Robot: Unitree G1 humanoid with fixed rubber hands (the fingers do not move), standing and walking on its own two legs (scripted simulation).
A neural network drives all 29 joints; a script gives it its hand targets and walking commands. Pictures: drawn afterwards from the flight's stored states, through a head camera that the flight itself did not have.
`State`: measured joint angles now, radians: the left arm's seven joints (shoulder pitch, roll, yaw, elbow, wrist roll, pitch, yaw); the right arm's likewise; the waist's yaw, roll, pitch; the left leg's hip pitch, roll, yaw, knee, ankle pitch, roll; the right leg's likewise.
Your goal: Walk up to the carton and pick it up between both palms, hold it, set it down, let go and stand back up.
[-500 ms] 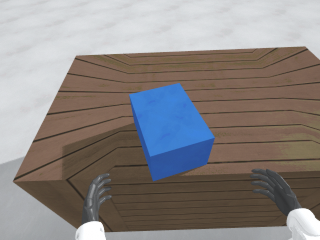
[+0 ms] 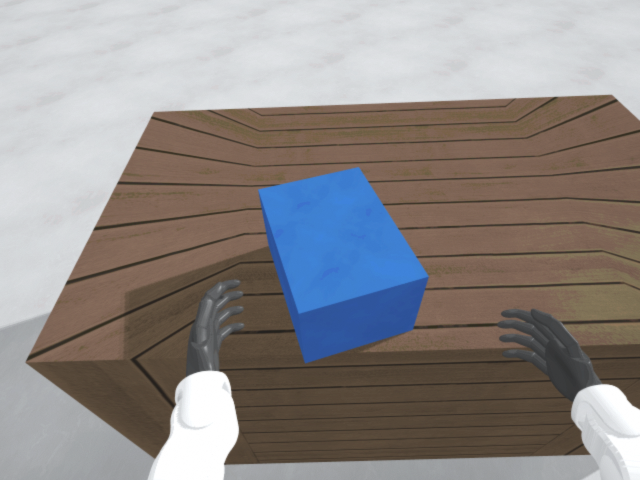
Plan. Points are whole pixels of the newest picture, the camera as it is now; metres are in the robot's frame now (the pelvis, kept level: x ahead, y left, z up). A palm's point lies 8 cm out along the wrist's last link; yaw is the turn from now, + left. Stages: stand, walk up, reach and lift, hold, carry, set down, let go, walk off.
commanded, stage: reach and lift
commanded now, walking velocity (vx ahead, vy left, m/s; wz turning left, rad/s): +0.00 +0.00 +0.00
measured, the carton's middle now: (333, 258) +0.46 +0.00 -0.02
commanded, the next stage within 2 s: none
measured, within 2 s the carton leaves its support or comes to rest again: neither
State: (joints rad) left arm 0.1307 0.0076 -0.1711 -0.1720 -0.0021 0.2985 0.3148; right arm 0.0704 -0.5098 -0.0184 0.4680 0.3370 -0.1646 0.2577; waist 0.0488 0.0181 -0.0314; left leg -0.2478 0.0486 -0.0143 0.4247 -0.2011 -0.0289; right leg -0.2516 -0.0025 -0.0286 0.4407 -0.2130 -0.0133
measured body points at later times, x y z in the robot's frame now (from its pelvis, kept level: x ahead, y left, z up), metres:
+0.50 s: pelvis +0.00 +0.00 +0.00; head +0.01 -0.01 +0.45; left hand +0.30 +0.17 +0.11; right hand +0.34 -0.24 +0.07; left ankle +0.01 +0.15 -0.74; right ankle +0.01 -0.11 -0.74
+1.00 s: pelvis +0.00 +0.00 +0.00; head +0.02 -0.01 +0.45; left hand +0.34 +0.19 +0.13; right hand +0.41 -0.21 +0.11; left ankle +0.01 +0.15 -0.74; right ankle +0.01 -0.11 -0.74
